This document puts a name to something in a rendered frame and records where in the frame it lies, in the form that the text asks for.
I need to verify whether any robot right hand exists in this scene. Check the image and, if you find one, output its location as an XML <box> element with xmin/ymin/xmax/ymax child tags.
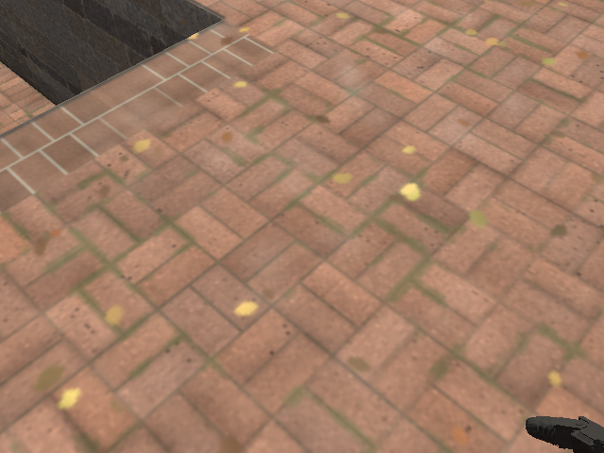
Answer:
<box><xmin>526</xmin><ymin>416</ymin><xmax>604</xmax><ymax>453</ymax></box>

